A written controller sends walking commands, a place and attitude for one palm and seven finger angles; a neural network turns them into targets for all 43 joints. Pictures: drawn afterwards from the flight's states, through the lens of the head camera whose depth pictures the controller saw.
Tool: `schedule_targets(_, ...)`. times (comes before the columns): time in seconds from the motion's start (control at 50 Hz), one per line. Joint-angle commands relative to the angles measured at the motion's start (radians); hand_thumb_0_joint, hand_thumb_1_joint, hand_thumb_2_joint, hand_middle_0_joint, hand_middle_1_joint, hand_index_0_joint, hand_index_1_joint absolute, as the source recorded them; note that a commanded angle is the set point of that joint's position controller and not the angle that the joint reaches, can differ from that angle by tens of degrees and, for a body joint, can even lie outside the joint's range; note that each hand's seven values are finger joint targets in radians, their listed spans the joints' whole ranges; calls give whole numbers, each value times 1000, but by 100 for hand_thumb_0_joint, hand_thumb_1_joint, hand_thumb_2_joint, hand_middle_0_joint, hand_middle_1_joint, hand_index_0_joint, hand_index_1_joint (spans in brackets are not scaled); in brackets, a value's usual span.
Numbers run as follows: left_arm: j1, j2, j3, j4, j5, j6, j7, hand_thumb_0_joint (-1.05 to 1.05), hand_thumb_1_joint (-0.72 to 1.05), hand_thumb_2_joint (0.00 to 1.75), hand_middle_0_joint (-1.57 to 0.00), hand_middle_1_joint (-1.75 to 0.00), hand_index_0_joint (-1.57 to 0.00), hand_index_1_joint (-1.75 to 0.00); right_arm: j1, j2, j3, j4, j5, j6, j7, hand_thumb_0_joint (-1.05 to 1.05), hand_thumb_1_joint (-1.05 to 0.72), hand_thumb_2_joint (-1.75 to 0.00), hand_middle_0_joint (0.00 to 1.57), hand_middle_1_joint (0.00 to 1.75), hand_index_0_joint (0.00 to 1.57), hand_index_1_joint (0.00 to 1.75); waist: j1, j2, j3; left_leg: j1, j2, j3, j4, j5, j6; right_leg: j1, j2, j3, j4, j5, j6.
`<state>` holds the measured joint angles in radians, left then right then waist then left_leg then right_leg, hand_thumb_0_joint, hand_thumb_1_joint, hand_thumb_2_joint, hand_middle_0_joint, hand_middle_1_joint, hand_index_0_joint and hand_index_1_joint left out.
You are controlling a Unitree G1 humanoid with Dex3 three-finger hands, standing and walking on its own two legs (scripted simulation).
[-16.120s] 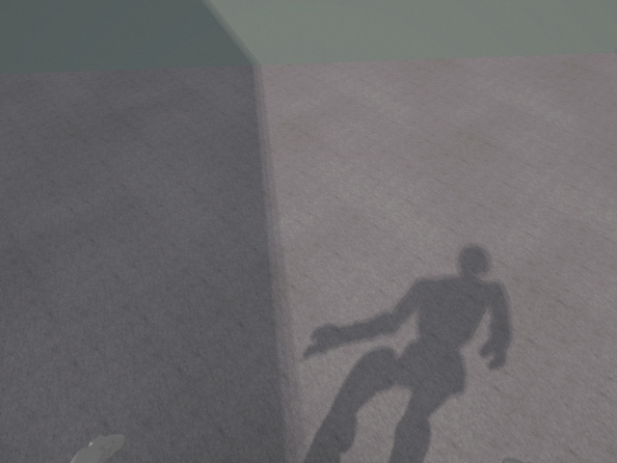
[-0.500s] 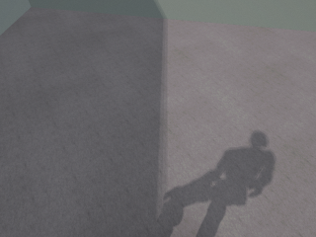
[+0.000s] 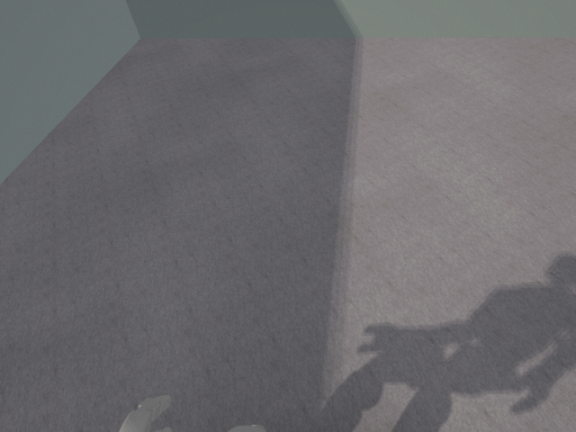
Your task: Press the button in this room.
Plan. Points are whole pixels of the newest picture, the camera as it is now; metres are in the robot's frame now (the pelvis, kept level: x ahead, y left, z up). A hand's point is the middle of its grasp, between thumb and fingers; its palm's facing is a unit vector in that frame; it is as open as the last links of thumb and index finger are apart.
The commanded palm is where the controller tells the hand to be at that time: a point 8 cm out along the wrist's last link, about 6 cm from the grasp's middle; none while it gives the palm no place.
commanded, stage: turn or walk to find it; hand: left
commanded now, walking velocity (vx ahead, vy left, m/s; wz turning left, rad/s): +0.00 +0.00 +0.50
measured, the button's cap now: out of the picture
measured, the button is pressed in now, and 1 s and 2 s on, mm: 0 0 0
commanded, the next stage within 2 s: none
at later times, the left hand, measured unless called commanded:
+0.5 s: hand out of the picture -0.08 +0.23 -0.18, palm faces +0.34 -0.91 -0.25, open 7.4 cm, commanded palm none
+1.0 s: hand out of the picture -0.03 +0.22 -0.14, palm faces +0.47 -0.83 -0.29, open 7.4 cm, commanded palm none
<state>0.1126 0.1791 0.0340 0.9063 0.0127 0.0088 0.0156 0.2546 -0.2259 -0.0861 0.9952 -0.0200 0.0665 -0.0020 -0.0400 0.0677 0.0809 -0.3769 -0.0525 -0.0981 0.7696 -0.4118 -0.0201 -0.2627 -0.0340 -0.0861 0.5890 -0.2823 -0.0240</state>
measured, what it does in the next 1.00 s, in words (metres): steps on the spot, turning left: left foot, then right foot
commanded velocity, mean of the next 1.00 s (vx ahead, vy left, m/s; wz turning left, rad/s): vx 0.00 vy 0.00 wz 0.50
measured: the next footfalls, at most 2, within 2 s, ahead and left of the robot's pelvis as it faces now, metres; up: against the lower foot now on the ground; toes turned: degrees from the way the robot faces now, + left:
left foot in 0.48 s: -0.07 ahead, +0.13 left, +0.00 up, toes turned +21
right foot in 0.96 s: +0.05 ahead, -0.08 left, +0.00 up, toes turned +25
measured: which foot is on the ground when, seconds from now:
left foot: up 0.00-0.46, down 0.48-0.96, up 0.98-1.00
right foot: down 0.00-0.48, up 0.50-0.94, down 0.96-1.00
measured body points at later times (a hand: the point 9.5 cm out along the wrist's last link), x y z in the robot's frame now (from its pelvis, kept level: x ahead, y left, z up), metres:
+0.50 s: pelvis -0.05 +0.02 -0.01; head -0.02 +0.04 +0.44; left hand -0.10 +0.28 -0.16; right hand +0.11 -0.21 -0.14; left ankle -0.11 +0.12 -0.74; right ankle +0.02 -0.09 -0.73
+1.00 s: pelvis -0.05 -0.01 +0.00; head +0.00 -0.03 +0.44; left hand -0.05 +0.27 -0.12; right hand +0.11 -0.22 -0.17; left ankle -0.11 +0.11 -0.71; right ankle +0.01 -0.10 -0.73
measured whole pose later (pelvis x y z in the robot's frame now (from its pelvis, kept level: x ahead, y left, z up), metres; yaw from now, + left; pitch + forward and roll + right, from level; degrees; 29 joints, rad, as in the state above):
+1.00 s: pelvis -0.05 -0.01 +0.00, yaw +30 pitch +0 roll +1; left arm 0.10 0.19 0.03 0.89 0.01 0.00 0.01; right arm 0.23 -0.23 -0.08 0.97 -0.02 0.06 0.00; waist -0.03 0.07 0.09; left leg -0.35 -0.05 -0.12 0.74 -0.43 -0.02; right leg -0.28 -0.03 -0.08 0.59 -0.29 0.00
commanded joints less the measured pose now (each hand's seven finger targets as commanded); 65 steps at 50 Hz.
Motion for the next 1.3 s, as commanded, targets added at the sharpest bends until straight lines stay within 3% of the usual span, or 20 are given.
schedule_targets(0.0, -6, 205, 55, -77, 1, -6, 23, 0, 90, 90, -20, -30, -20, -30, -10, -101, -33, -75, -7, -4, 13, 0, -90, -90, 20, 30, 20, 30, 21, -215, 2, -168, 58, 5, 451, -24, -11, -45, -342, 273, -383, -135, -90)
schedule_targets(0.08, 9, 161, 42, -75, 2, -20, 20, 0, 90, 90, -20, -30, -20, -30, 65, -73, -26, -41, -7, 1, 23, 0, -90, -90, 20, 30, 20, 30, 4, -233, -29, -176, 70, 49, 496, 102, -45, 23, -259, 86, -339, 21, -45)
schedule_targets(0.32, 161, 228, 66, -11, 19, -9, 18, 0, 90, 90, -20, -30, -20, -30, -86, -63, -2, -84, 8, -15, 21, 0, -90, -90, 20, 30, 20, 30, 92, -265, -89, -65, 106, 147, 82, -62, -46, 158, -358, 59, -274, 165, -118)
schedule_targets(0.38, 149, 241, 72, -4, 21, -4, 16, 0, 90, 90, -20, -30, -20, -30, -61, -57, 4, -87, 14, -29, 17, 0, -90, -90, 20, 30, 20, 30, 73, -260, -134, 19, 98, 177, -77, -51, -30, 164, -368, 30, -201, 255, -110)
schedule_targets(0.42, 133, 232, 71, -1, 11, 3, 11, 0, 90, 90, -20, -30, -20, -30, 4, -73, 1, -73, 13, -41, 15, 0, -90, -90, 20, 30, 20, 30, 28, -202, -162, 187, 84, 186, -296, 123, -15, 75, -332, -43, -83, 232, -42)
schedule_targets(0.44, 134, 200, 66, -10, 0, 10, 8, 0, 90, 90, -20, -30, -20, -30, 49, -125, -8, -63, 11, -52, 15, 0, -90, -90, 20, 30, 20, 30, -3, -54, -185, 323, 157, 72, -418, 209, 13, -60, -273, -95, 78, 123, 15)
schedule_targets(0.46, 108, 132, 49, -47, -3, 15, 0, 0, 90, 90, -20, -30, -20, -30, 60, -220, -31, -71, 3, -56, 9, 0, -90, -90, 20, 30, 20, 30, -19, 259, -139, 399, 398, -245, -484, 419, 95, -338, -129, -121, 298, -262, 97)
schedule_targets(0.48, 41, 135, 37, -68, 7, 29, 2, 0, 90, 90, -20, -30, -20, -30, 86, -263, -37, -59, 2, -46, 2, 0, -90, -90, 20, 30, 20, 30, -43, 208, -117, 322, 475, -274, -485, 549, 171, -357, -106, -31, 417, -335, 96)
schedule_targets(0.5, 27, 144, 42, -63, 8, 34, -1, 0, 90, 90, -20, -30, -20, -30, 56, -244, -29, -62, -2, -47, -5, 0, -90, -90, 20, 30, 20, 30, -27, 140, -107, 278, 452, -231, -480, 525, 195, -341, -118, 14, 469, -287, 89)
schedule_targets(0.56, 43, 158, 54, -23, 4, 36, -12, 0, 90, 90, -20, -30, -20, -30, -84, -179, -3, -95, -1, -55, -18, 0, -90, -90, 20, 30, 20, 30, 30, 138, -30, 197, 308, -114, -463, 529, 147, -330, -92, 50, 548, -123, 102)
schedule_targets(0.62, 72, 155, 49, -6, 3, 28, -12, 0, 90, 90, -20, -30, -20, -30, -62, -177, -3, -95, 4, -63, -19, 0, -90, -90, 20, 30, 20, 30, 34, 69, -82, 278, 265, -83, -429, 649, 149, -318, -72, 52, 545, -86, 119)
schedule_targets(0.78, -24, 133, 35, -64, -7, 20, 2, 0, 90, 90, -20, -30, -20, -30, 6, -181, -20, -87, -5, -55, -17, 0, -90, -90, 20, 30, 20, 30, -5, 81, -102, 322, 285, -216, -379, 734, 199, -260, -39, 75, 316, -179, 123)
schedule_targets(0.88, 85, 139, 36, -45, -14, 2, 5, 0, 90, 90, -20, -30, -20, -30, -56, -180, -27, -108, -3, -45, -12, 0, -90, -90, 20, 30, 20, 30, 52, 82, -144, 175, 222, -242, -287, 668, 146, 28, 6, 42, -62, -9, 102)
schedule_targets(0.9, 129, 161, 42, -34, -11, -8, 7, 0, 90, 90, -20, -30, -20, -30, -61, -162, -26, -114, 5, -46, -10, 0, -90, -90, 20, 30, 20, 30, 75, 29, -158, 82, 173, -213, -237, 516, 101, 161, -27, 54, -195, 116, 98)
schedule_targets(0.92, 161, 236, 56, -29, 3, -19, 15, 0, 90, 90, -20, -30, -20, -30, -38, -101, -18, -120, 15, -48, -2, 0, -90, -90, 20, 30, 20, 30, 86, -178, -193, -102, 80, -120, -98, 224, 37, 342, -215, 222, -261, 161, 47)
schedule_targets(0.94, 181, 300, 69, -33, 10, -20, 20, 0, 90, 90, -20, -30, -20, -30, -58, -73, -13, -149, 12, -47, -2, 0, -90, -90, 20, 30, 20, 30, 102, -379, -155, -225, -32, 26, 127, -185, -16, 317, -445, 448, -284, 311, -77)
schedule_targets(0.96, 168, 287, 65, -46, 3, -13, 22, 0, 90, 90, -20, -30, -20, -30, -73, -120, -26, -151, 6, -35, -2, 0, -90, -90, 20, 30, 20, 30, 96, -278, -127, -178, 14, -7, 294, -193, -8, 174, -475, 403, -289, 324, -138)
schedule_targets(1.0, 42, 223, 60, -75, 1, -14, 24, 0, 90, 90, -20, -30, -20, -30, -37, -113, -32, -101, 0, -13, 7, 0, -90, -90, 20, 30, 20, 30, 42, -252, -53, -177, 51, -16, 446, -78, -10, 52, -370, 305, -328, 84, -113)
schedule_targets(1.06, -11, 170, 42, -90, 3, -18, 20, 0, 90, 90, -20, -30, -20, -30, 15, -91, -28, -68, -3, -5, 24, 0, -90, -90, 20, 30, 20, 30, 5, -207, -33, -161, 73, 35, 490, 50, -32, 27, -279, 123, -306, 107, -65)
schedule_targets(1.28, 161, 233, 64, -25, 17, -14, 17, 0, 90, 90, -20, -30, -20, -30, -122, -61, 6, -99, 10, -22, 20, 0, -90, -90, 20, 30, 20, 30, 89, -261, -105, -77, 98, 149, 72, -55, -55, 219, -341, 21, -191, 461, -116)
